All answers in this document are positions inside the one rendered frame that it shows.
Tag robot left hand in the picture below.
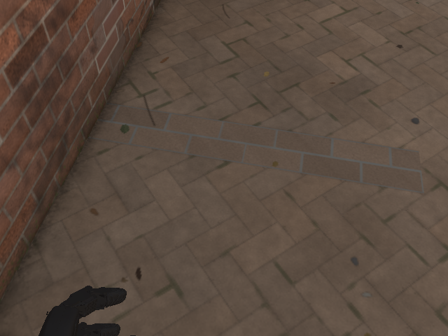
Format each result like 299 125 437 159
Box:
38 286 136 336

